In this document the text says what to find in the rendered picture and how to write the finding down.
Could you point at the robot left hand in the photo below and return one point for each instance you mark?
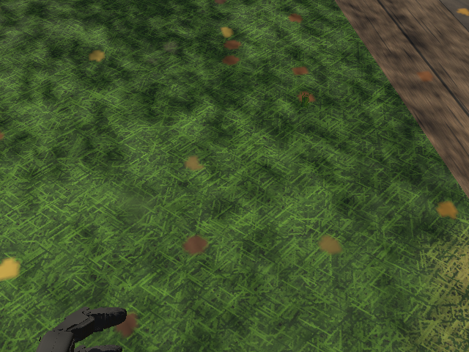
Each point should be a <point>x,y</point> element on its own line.
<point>80,325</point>

